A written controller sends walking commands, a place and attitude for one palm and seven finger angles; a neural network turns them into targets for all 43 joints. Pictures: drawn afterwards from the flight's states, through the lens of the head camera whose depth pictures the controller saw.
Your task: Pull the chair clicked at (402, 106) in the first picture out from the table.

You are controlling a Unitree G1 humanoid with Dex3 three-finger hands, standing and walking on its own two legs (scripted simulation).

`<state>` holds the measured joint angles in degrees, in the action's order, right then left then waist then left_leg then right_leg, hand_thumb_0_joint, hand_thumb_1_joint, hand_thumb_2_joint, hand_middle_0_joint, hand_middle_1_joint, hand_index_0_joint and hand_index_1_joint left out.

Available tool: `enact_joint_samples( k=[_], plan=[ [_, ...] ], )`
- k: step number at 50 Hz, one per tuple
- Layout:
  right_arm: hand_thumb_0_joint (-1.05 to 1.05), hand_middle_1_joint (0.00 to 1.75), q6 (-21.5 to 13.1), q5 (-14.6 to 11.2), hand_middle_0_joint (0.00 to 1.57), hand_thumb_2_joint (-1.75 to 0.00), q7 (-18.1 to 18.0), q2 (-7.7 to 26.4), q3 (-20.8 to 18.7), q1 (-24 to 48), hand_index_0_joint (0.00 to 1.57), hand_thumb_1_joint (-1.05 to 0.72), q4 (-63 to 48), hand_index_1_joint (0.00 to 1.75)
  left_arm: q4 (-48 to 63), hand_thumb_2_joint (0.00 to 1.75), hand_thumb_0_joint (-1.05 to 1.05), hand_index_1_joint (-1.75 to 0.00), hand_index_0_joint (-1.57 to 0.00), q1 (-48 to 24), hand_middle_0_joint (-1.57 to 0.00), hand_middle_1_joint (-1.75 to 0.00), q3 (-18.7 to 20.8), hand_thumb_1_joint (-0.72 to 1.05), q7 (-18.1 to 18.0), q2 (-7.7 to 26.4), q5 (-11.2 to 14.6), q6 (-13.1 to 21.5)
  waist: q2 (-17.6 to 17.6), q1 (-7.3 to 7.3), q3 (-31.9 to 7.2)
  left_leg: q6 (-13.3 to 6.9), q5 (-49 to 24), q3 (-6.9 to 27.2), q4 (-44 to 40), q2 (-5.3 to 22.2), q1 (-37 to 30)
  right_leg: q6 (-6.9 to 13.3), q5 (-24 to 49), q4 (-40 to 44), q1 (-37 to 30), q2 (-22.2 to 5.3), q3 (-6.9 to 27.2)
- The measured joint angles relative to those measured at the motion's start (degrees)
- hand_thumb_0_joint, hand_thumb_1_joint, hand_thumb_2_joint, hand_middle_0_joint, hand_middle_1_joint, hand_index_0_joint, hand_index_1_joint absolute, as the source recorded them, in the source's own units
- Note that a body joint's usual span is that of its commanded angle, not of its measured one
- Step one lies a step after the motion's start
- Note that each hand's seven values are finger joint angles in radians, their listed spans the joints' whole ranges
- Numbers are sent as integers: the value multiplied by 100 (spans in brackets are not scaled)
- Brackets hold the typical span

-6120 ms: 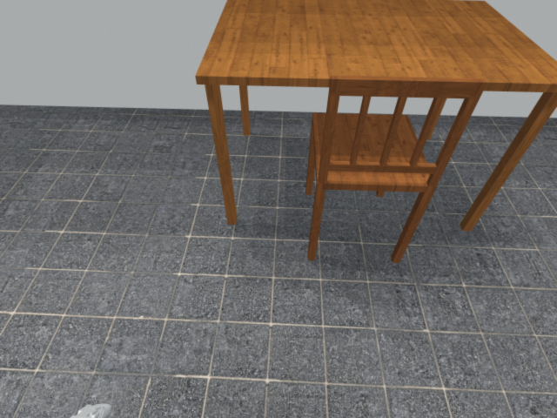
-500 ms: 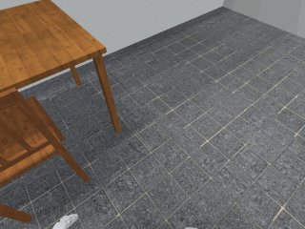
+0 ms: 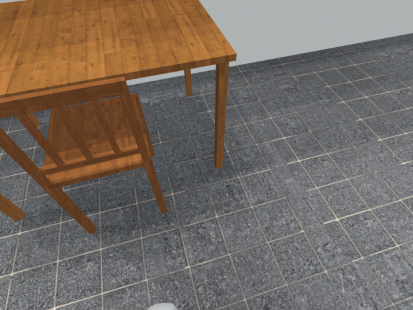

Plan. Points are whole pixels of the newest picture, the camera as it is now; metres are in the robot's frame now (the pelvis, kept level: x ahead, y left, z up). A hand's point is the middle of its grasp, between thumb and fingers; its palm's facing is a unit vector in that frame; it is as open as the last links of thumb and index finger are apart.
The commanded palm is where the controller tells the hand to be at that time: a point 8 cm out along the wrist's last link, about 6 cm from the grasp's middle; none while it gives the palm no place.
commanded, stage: turn to face it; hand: left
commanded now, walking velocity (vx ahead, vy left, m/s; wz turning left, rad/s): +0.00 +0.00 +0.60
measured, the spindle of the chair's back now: (75, 134) +0.59 +0.46 -0.10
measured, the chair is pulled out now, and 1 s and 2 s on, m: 0.00 0.00 0.00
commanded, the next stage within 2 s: take the last steps up to it in 0.60 s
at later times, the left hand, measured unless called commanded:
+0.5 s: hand out of the picture +0.04 +0.24 -0.15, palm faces +0.25 -0.93 -0.27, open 7.4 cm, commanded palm none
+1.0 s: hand out of the picture -0.12 +0.17 -0.15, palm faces +0.47 -0.85 -0.23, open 7.3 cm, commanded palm none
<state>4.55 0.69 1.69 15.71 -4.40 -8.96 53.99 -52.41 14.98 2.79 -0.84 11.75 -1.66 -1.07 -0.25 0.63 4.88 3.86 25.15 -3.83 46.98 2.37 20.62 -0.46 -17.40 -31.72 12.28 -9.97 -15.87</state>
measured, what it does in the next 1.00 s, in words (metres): steps on the spot, turning left: left foot, then right foot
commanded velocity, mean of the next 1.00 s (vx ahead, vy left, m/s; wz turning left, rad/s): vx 0.10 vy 0.02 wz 0.27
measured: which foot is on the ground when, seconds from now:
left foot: up 0.00-0.04, down 0.06-0.56, up 0.58-1.00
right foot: down 0.00-0.06, up 0.08-0.54, down 0.56-1.00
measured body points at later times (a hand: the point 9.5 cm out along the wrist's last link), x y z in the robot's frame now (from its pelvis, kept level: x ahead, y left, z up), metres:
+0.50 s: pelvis -0.01 +0.02 +0.00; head +0.01 +0.01 +0.45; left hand +0.02 +0.29 -0.13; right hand +0.10 -0.20 -0.15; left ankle -0.01 +0.13 -0.74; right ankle +0.02 -0.11 -0.71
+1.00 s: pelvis -0.02 +0.01 +0.01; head -0.01 +0.00 +0.46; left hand -0.14 +0.22 -0.14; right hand +0.13 -0.20 -0.14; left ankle -0.09 +0.14 -0.70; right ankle +0.02 -0.10 -0.74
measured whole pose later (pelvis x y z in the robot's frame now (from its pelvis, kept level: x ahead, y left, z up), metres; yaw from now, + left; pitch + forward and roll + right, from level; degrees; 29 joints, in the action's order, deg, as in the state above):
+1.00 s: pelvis -0.02 +0.01 +0.01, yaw +23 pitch +0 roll +1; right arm 2.4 1.4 1.9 13.2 -3.6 -13.2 58.5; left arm -59.8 21.6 2.9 -0.3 10.3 -2.0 1.7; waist -0.1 2.9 0.1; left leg 0.9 22.8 -2.6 41.9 2.9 17.9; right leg 0.0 -12.7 -22.1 9.1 -5.7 -9.7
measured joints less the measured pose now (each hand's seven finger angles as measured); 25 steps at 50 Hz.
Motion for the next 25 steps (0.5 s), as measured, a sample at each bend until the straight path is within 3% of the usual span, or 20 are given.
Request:
enact_joint_samples(
  k=[3, 5, 7, 11, 18, 25],
  plan=[
    [1, 30, -135, 2, 20, -90, 10, -7, 62, 112, 19, -91, -192, 30, -53, 90, 0, -30, -21, 134, -20, -30, 95, 90, 17, 183, 33, -60, -69, 65, -54, -159, -696, -172, -1231, -44, -515, -155, -230, -501, 203, -162, -184],
    [1, 30, -254, 9, 20, -90, 0, -80, 85, 220, 19, -91, -273, 30, -109, 90, 0, -30, -20, 118, -20, -30, 165, 90, 20, 354, 59, -180, -237, 95, -12, -418, -750, -150, -1088, -166, -401, -311, -990, -1457, 623, -177, 248],
    [0, 30, -327, 7, 20, -90, -41, -141, 144, 233, 19, -91, -329, 30, -182, 90, 0, -30, -20, 52, -20, -30, 204, 91, -20, 446, 58, -302, -271, 116, -1, -583, -620, -67, -1013, -208, -387, -376, -1366, -2424, 1028, 49, 758],
    [0, 30, -323, 14, 20, -90, -122, -237, 216, 156, 20, -91, -326, 30, -174, 90, 1, -30, -20, -100, -20, -30, 222, 91, 20, 477, 70, -289, -223, 97, -41, -637, -904, 157, -1508, -321, -602, -448, -761, -3295, 1497, 269, 1222],
    [0, 30, -286, 17, 20, -90, -116, -405, 259, -62, 20, -91, -229, 30, -17, 90, 0, -30, -20, -269, -20, -30, 152, 91, 21, 341, 77, -225, -86, -10, -173, -687, -1284, 464, -2048, -480, -766, -507, -493, -2663, 1413, 424, 1466],
    [0, 30, -215, 56, 20, -90, -130, -459, 217, -343, 20, -91, -68, 30, 76, 90, 0, -30, -20, -450, -20, -30, 68, 91, -8, 95, 114, -169, 105, -201, -213, -557, -1342, 732, -1956, -565, -590, -372, -667, -1360, 807, 717, 1476]
  ],
)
